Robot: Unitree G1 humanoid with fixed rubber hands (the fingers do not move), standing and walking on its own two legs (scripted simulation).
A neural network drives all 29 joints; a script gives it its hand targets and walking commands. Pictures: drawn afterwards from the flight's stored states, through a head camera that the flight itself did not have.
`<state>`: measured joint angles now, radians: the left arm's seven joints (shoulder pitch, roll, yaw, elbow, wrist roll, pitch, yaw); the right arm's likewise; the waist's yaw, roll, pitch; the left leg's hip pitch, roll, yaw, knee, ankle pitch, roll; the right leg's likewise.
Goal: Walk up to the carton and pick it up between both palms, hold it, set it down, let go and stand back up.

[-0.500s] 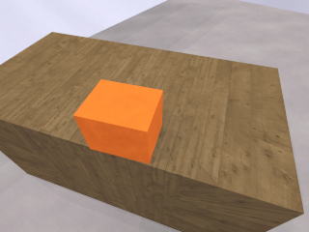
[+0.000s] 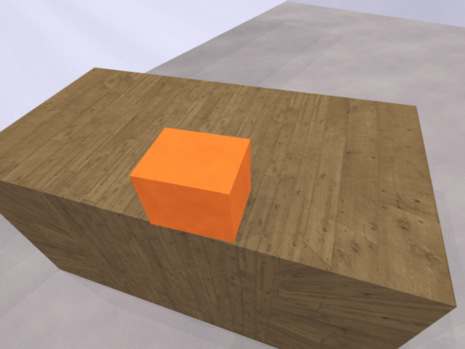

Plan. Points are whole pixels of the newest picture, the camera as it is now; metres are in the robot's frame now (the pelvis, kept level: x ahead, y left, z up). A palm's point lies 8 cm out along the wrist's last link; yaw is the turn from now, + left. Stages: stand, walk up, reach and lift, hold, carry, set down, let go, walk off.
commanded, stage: walk up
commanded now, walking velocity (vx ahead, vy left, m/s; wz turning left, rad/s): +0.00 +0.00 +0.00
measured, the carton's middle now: (198, 183) +0.48 +0.09 +0.00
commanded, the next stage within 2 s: none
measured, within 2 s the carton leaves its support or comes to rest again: neither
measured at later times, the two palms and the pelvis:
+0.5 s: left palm out of the picture -0.06 +0.19 -0.15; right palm out of the picture -0.09 -0.22 -0.14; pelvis -0.02 -0.01 +0.00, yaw +0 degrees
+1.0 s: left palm out of the picture -0.04 +0.18 -0.15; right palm out of the picture -0.05 -0.21 -0.15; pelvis +0.01 -0.01 +0.00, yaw +0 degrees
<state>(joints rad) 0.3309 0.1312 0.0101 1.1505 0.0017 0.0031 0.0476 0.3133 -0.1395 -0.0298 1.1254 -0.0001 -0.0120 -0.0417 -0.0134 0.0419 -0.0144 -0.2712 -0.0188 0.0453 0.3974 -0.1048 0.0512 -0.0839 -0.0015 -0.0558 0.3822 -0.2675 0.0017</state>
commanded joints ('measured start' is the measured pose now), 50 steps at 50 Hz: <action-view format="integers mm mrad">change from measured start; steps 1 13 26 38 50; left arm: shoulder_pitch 28 87 149 141 161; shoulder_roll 13 73 36 37 23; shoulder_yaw -26 -6 -28 -28 -33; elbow -19 -31 -4 0 22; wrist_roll -2 0 4 8 2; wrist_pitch -6 -24 -17 -37 -22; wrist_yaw -5 -16 -13 -9 -5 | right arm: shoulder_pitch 95 127 138 135 121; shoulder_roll -46 -33 -55 -41 -44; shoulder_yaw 4 31 24 31 19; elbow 4 34 49 62 78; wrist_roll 7 -4 5 -4 4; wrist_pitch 20 -8 7 -5 0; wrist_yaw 11 4 5 10 6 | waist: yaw -38 0 12 -18 3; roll -157 -2 -22 -18 -59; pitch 263 45 152 107 162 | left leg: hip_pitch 39 66 -13 62 47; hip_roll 97 102 139 117 121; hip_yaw -115 -131 -196 -141 -172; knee -47 -67 -132 -44 -90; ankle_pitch -110 -130 -260 -18 -134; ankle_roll -25 -30 -16 -15 -13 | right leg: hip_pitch -308 -138 -169 -126 -156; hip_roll -120 -92 -71 -101 -77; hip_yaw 124 119 87 102 75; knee -187 -131 -93 -108 -85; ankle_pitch -154 -99 -79 39 -13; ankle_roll -22 -52 -46 -44 -23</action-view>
